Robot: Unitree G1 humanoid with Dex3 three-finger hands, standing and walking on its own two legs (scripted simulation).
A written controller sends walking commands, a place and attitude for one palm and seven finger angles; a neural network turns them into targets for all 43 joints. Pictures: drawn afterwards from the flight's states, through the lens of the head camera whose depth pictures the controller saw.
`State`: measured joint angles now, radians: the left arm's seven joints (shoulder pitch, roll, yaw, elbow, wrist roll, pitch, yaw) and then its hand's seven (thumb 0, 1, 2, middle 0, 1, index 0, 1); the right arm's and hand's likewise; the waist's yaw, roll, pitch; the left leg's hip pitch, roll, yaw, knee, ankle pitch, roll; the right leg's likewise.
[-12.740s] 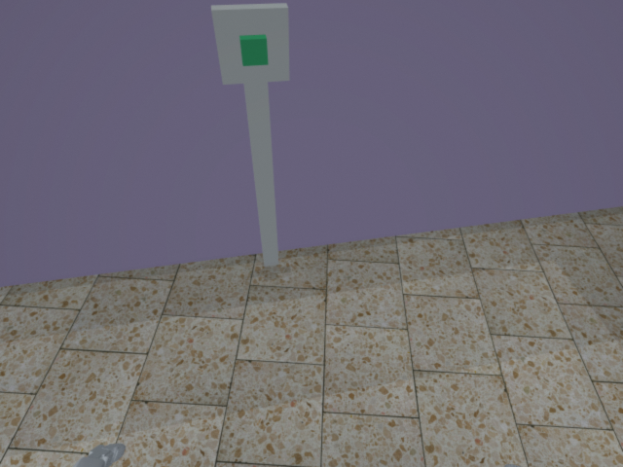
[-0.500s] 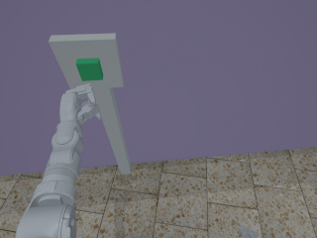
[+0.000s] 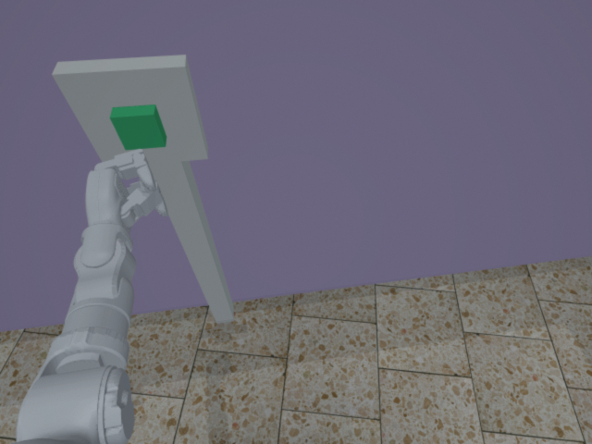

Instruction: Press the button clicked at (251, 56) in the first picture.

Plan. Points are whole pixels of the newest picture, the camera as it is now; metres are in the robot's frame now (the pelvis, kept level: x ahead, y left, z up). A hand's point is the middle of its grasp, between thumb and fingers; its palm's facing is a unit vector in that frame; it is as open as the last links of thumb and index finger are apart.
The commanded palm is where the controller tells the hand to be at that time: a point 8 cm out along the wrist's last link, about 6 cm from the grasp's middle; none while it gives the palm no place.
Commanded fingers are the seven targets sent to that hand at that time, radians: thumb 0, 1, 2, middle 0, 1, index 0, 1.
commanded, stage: aim a knuckle at the button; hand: left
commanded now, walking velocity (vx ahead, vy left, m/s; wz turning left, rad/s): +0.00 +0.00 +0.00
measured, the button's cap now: (140, 126) +0.53 +0.22 +0.13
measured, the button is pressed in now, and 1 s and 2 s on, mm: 0 2 12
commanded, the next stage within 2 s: press the button with the knuckle in 0.30 s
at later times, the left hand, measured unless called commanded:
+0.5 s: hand (161, 194) +0.43 +0.18 +0.09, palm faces +0.13 -0.99 +0.00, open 3.1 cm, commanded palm +0.40 +0.23 +0.10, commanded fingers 0.00 0.90 0.90 -1.30 -1.50 -1.30 -1.50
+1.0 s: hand (160, 168) +0.47 +0.19 +0.10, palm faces +0.15 -0.99 -0.01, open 3.1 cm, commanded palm +0.45 +0.24 +0.10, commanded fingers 0.00 0.90 0.90 -1.30 -1.50 -1.30 -1.50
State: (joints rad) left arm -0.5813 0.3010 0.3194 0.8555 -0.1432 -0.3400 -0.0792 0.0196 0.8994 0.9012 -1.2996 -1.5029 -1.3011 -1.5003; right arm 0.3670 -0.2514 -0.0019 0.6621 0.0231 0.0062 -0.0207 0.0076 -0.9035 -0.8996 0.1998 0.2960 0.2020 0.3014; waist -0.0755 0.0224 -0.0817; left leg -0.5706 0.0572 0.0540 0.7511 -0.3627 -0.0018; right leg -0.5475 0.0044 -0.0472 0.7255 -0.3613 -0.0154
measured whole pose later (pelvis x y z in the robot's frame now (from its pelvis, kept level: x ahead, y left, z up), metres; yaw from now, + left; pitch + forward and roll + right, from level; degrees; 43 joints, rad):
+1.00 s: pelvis -0.01 +0.00 -0.01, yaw +1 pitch +13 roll -1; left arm -0.83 0.39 0.34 1.11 -0.10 -0.37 -0.07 0.01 0.90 0.91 -1.30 -1.50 -1.30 -1.50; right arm 0.38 -0.26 0.01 0.68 0.01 0.02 -0.02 0.01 -0.90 -0.90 0.20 0.30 0.20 0.30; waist -0.12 0.01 -0.07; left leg -0.66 0.05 0.04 0.80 -0.37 0.00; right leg -0.63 0.00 -0.06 0.76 -0.36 -0.01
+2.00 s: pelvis -0.04 +0.01 -0.02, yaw +1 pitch +17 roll -2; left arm -1.03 0.50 0.36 1.30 -0.05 -0.37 -0.06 -0.03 0.80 0.99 -1.30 -1.50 -1.37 -1.50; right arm 0.42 -0.28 0.04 0.68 -0.02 -0.03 -0.01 0.00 -0.90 -0.90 0.20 0.30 0.20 0.30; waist -0.19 0.02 -0.08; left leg -0.83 0.05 0.01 0.88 -0.34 0.01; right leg -0.77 0.00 -0.08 0.82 -0.34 -0.01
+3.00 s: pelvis +0.01 +0.00 +0.00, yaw +2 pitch +8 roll -1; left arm -0.39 0.22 0.20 0.57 -0.18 -0.24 -0.06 0.02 0.90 0.90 -1.30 -1.50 -1.30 -1.50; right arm 0.24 -0.25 0.01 0.61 0.04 -0.02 -0.03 0.01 -0.90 -0.90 0.20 0.30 0.20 0.30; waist -0.02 0.03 -0.08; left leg -0.51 0.04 0.02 0.74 -0.37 -0.01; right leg -0.47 -0.01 -0.07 0.72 -0.38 -0.02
